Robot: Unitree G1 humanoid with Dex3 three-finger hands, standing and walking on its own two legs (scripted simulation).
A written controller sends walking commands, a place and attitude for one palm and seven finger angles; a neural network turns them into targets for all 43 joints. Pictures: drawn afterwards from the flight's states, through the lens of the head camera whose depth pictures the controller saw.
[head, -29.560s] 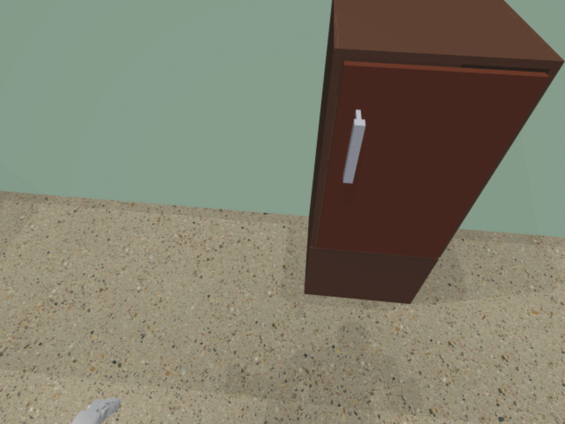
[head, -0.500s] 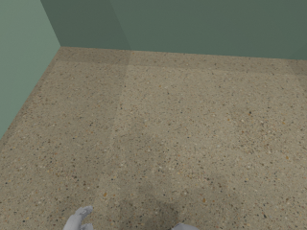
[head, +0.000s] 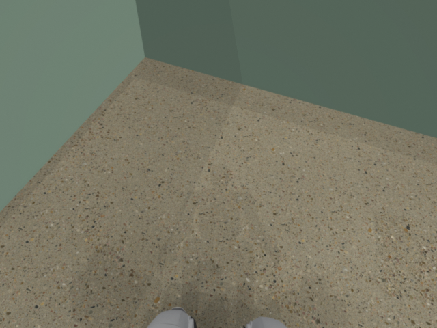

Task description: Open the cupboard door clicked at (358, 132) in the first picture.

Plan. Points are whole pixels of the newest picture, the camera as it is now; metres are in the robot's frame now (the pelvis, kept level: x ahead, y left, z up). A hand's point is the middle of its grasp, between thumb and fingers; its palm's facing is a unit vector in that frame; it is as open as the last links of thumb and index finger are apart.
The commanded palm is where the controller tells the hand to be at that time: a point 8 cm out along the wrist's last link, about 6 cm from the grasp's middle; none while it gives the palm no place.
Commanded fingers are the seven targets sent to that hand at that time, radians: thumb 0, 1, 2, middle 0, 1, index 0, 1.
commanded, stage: turn to face it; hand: left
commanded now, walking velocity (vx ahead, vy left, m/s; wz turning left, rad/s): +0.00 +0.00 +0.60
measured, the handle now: out of the picture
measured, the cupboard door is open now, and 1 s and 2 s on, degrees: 48 48 48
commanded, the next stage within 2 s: none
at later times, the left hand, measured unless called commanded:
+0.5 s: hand out of the picture +0.06 +0.14 -0.13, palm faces +0.28 -0.92 -0.28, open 7.4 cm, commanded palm none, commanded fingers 0.00 0.90 0.90 -0.20 -0.30 -0.20 -0.30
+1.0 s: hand out of the picture +0.00 +0.17 -0.14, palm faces +0.58 -0.77 -0.27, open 7.4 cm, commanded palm none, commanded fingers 0.00 0.90 0.90 -0.20 -0.30 -0.20 -0.30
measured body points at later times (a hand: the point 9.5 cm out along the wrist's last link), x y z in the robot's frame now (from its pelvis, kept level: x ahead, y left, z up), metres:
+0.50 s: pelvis +0.03 -0.08 +0.02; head +0.09 -0.08 +0.47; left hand +0.04 +0.18 -0.11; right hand +0.18 -0.32 -0.13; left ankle -0.02 +0.06 -0.63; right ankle +0.03 -0.18 -0.72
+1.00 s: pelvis +0.05 -0.06 +0.02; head +0.09 -0.03 +0.46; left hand -0.03 +0.21 -0.12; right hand +0.28 -0.21 -0.12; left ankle -0.02 +0.04 -0.72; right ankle +0.14 -0.19 -0.66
